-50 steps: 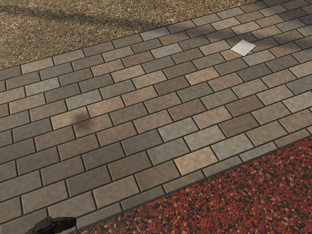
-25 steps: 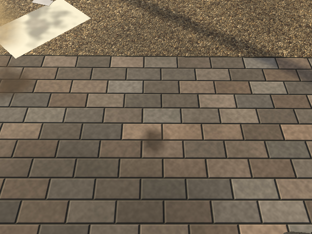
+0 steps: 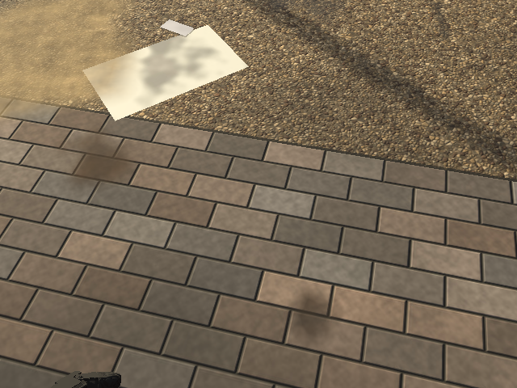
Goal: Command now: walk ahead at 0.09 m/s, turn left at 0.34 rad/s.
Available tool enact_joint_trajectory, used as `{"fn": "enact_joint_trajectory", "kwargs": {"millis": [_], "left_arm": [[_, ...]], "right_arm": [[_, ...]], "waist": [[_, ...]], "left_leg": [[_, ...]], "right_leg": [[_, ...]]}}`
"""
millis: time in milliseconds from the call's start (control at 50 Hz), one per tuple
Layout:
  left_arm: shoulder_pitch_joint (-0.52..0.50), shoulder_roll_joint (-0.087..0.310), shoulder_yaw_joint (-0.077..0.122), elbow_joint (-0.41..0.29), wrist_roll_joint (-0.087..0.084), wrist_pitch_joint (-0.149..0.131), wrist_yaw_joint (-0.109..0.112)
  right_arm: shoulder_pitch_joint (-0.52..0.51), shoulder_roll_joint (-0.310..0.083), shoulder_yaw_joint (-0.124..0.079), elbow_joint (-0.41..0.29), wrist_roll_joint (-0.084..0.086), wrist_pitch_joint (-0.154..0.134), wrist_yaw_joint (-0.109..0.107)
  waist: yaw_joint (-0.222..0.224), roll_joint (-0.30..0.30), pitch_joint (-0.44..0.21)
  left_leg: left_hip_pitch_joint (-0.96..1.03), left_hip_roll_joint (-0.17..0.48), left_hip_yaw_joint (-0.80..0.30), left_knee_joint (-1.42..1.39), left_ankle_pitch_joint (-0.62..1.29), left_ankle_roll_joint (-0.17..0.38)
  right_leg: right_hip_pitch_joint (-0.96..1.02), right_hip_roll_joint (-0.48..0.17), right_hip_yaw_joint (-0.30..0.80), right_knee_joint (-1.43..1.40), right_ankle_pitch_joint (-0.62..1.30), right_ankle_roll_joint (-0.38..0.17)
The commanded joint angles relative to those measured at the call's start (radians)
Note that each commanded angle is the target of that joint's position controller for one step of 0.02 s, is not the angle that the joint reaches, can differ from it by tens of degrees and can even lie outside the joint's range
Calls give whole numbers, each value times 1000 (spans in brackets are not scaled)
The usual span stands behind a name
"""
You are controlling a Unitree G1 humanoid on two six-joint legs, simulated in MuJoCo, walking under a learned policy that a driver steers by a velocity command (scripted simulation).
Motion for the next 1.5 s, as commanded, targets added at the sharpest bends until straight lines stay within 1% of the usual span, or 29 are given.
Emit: {"fn": "enact_joint_trajectory", "kwargs": {"millis": [20, 100, 160, 220, 240, 260, 300, 380, 480, 520, 600, 700, 740, 760, 780, 800, 820, 860, 920, 1020, 1100, 1140, 1160, 1180, 1200, 1220, 1260, 1300, 1500], "left_arm": [[-13, 117, 22, -54, 1, 18, 5], [-13, 125, 26, -25, -3, 23, 7], [17, 153, 32, -3, -15, 33, 6], [29, 129, 17, 20, -28, 40, 3], [59, 105, 7, 32, -20, 33, -2], [95, 81, 2, 28, -3, 25, -9], [38, 77, -1, 39, 9, 24, -8], [65, 103, 5, 82, -2, 29, 1], [75, 94, 3, 134, -11, 28, 5], [49, 119, 10, 135, -22, 32, 7], [26, 132, 22, 115, -35, 44, 8], [59, 112, 32, 96, -34, 65, -12], [78, 124, 39, 94, -35, 65, -19], [85, 194, 60, 87, -29, 63, -14], [130, 277, 83, 92, -24, 62, -9], [225, 256, 73, 100, -8, 51, -8], [207, 239, 63, 91, -4, 34, -6], [94, 232, 66, 56, -34, 29, 6], [62, 208, 62, 45, -36, 58, 27], [60, 222, 76, 28, -37, 78, 43], [32, 213, 74, 11, -51, 88, 40], [30, 168, 61, 0, -51, 85, 41], [67, 77, 39, 2, -42, 78, 36], [12, 110, 50, -62, -50, 54, 30], [5, 184, 68, -56, -47, 42, 30], [43, 208, 80, -31, -47, 42, 25], [79, 173, 76, 0, -34, 45, 18], [62, 125, 64, -7, -38, 35, 6], [-105, 57, 19, -89, -43, -4, -37]], "right_arm": [[65, -112, -35, -47, -4, 27, -9], [55, -28, -2, -40, -15, 11, 0], [28, -45, -1, -34, -13, 6, 9], [40, -45, 0, -13, -24, 4, 20], [25, -77, -2, -30, -37, 3, 18], [-16, -150, -17, -33, -41, 6, 14], [-65, -27, 17, -32, -51, -12, 26], [-31, -45, 17, -9, -38, -41, 25], [-7, -33, 20, 10, -34, -44, 18], [-1, -60, 8, 10, -31, -41, 11], [26, -104, -20, 7, -23, -22, -13], [-50, -101, -33, -24, -13, -20, -33], [-55, -111, -40, -22, -5, -23, -35], [-12, -102, -42, -21, -14, -27, -35], [-52, -65, -32, -56, -29, -29, -37], [-124, -40, -21, -75, -33, -31, -37], [-92, -48, -23, -67, -17, -32, -30], [-68, -69, -32, -41, -11, -28, -31], [-60, -47, -29, -34, -14, -34, -33], [-76, -34, -18, -33, -6, -50, -15], [-31, -51, -26, -23, 7, -71, 9], [67, -78, -40, 8, 7, -83, 7], [143, -128, -49, 16, -9, -82, -1], [109, -217, -67, 11, -59, -91, 19], [26, -165, -56, -17, -59, -108, 17], [-20, -109, -41, -23, -35, -115, 9], [-14, -81, -31, -22, -14, -119, -2], [53, -68, -25, 0, -23, -130, -3], [185, -125, -39, 88, 10, -122, 28]], "waist": [[1, -130, -126], [11, -175, -154], [33, -177, -177], [4, -146, -142], [13, -94, -141], [78, 79, -116], [60, 106, -79], [52, 58, -35], [42, 6, -59], [27, -3, -53], [15, 52, -63], [41, 121, -70], [55, 75, -72], [34, -57, -86], [45, -264, -106], [122, -296, -171], [99, -186, -205], [53, -67, -151], [36, -121, -139], [55, -175, -144], [19, -215, -124], [-34, -143, -107], [-32, 61, -161], [-12, 241, -50], [17, 173, 23], [38, 147, 35], [28, 110, 16], [0, 89, 11], [-62, 105, 60]], "left_leg": [[-111, 94, 9, 58, 64, -40], [45, 114, 85, -250, 106, -34], [118, 119, 102, -422, 206, -15], [274, 109, 118, -682, 386, 39], [330, 184, 30, -716, 447, 76], [252, 262, -67, -720, 380, 134], [76, 231, -51, -784, 131, 129], [85, 188, -5, -742, 259, 77], [154, 171, 25, -705, 392, 80], [192, 167, 40, -691, 428, 82], [247, 261, -6, -694, 590, 150], [225, 409, -53, -672, 734, 229], [177, 360, 25, -600, 680, 170], [128, 269, 119, -476, 555, 103], [-47, 93, 242, -252, 312, -1], [-192, 37, 122, -36, -140, -16], [-213, 70, 41, 85, -135, -10], [-231, 108, 35, 58, 6, -15], [-135, 97, 65, -95, 125, -38], [-10, 70, 63, -361, 187, -46], [166, 50, 103, -593, 254, 0], [383, 136, 58, -756, 274, 59], [490, 365, -181, -832, 64, 124], [360, 516, -520, -972, -165, 241], [313, 500, -484, -989, -208, 254], [324, 447, -370, -989, -136, 217], [354, 384, -200, -988, 43, 176], [348, 354, -89, -998, 161, 173], [328, 365, 100, -1002, 416, 213]], "right_leg": [[201, -270, 301, -200, 53, -184], [179, -225, 180, -203, 146, -197], [209, -252, 200, -191, 87, -209], [112, -211, 173, -169, -115, -133], [58, -184, 148, -140, -189, -69], [51, -84, 37, -87, -270, -2], [210, -60, 0, -53, -139, 51], [210, -78, 21, -61, -72, 26], [209, -83, 27, -57, 0, 30], [161, -73, 31, -26, 31, 23], [45, -44, 20, 100, 9, 24], [-6, -56, -16, 246, -283, 5], [86, -49, -15, 113, -125, -27], [153, -105, 114, 23, 155, -68], [267, -251, 406, -79, 333, -208], [408, -359, 585, -155, 417, -322], [425, -363, 544, -142, 385, -317], [358, -295, 417, -133, 292, -241], [274, -209, 347, -163, 169, -195], [230, -193, 390, -176, 32, -190], [97, -149, 464, -212, -438, -160], [-81, -71, 412, -99, -552, -82], [-191, 34, 239, 235, -551, -16], [-387, 65, 174, 388, -468, -13], [-412, -12, 194, 500, -381, -12], [-425, -21, 181, 539, -299, 1], [-413, -48, 137, 610, -186, 40], [-402, -62, 112, 642, -103, 55], [-191, -80, -42, 157, -25, 45]]}}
